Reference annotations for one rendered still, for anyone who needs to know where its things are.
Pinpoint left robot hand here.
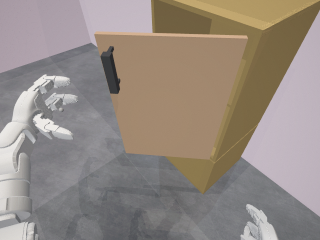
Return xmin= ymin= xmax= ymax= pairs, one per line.
xmin=11 ymin=74 xmax=79 ymax=140

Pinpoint cupboard door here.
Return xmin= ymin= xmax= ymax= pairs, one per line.
xmin=94 ymin=31 xmax=248 ymax=160

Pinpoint right robot hand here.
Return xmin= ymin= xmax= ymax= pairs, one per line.
xmin=240 ymin=204 xmax=279 ymax=240

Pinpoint robot left upper arm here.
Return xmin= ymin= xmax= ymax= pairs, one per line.
xmin=0 ymin=221 xmax=40 ymax=240

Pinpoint left robot forearm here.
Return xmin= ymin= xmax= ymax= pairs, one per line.
xmin=0 ymin=122 xmax=38 ymax=229

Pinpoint handle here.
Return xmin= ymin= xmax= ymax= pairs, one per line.
xmin=100 ymin=46 xmax=121 ymax=94

